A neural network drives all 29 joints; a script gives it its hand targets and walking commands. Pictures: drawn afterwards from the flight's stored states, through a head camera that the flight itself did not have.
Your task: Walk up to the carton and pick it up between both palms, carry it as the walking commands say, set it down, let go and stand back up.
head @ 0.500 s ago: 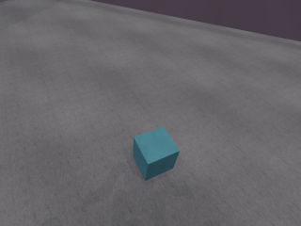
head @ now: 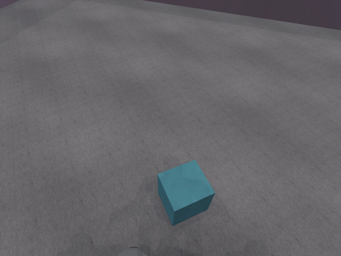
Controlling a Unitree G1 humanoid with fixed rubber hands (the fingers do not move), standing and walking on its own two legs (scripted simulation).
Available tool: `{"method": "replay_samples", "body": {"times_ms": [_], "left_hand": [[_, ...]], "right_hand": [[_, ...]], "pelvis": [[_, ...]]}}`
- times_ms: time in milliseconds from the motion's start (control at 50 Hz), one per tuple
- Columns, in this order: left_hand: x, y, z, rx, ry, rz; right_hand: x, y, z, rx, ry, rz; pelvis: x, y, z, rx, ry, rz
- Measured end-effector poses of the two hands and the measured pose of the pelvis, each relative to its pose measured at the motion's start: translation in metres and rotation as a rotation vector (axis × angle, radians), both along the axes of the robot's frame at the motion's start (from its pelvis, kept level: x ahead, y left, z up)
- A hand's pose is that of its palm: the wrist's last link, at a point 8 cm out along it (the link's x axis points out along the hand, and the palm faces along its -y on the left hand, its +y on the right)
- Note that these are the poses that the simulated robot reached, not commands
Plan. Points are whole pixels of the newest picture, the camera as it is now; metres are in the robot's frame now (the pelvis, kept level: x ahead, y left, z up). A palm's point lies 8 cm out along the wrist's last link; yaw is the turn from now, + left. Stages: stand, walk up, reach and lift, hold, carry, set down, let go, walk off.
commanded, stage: walk up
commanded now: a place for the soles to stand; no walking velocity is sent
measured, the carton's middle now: (183, 192) +0.55 -0.07 -0.64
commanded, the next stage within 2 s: none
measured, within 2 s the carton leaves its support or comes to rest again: neither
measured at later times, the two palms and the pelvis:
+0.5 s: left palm (54, 248) +0.17 +0.29 -0.11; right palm out of the picture +0.15 -0.31 -0.10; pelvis +0.08 +0.00 +0.01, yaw -2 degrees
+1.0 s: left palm (60, 235) +0.19 +0.28 -0.10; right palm out of the picture +0.14 -0.31 -0.09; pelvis +0.09 -0.01 +0.02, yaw -3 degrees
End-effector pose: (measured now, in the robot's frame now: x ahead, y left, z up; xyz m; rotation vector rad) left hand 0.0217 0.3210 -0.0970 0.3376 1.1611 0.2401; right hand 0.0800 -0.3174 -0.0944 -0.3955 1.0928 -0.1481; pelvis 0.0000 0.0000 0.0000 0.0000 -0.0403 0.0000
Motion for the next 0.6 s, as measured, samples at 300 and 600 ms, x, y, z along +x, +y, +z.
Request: {"method": "replay_samples", "body": {"times_ms": [300, 600], "left_hand": [[0.084, -0.006, -0.031, -0.017, 0.066, -0.041], [0.165, -0.036, -0.007, -0.051, 0.009, -0.074]], "right_hand": [[0.063, 0.015, -0.008, -0.004, -0.018, -0.075], [0.07, 0.005, -0.005, 0.025, 0.065, -0.156]], "pelvis": [[0.055, 0.002, -0.008, -0.01, 0.009, -0.03], [0.08, -0.007, 0.014, 0.006, 0.011, -0.045]]}}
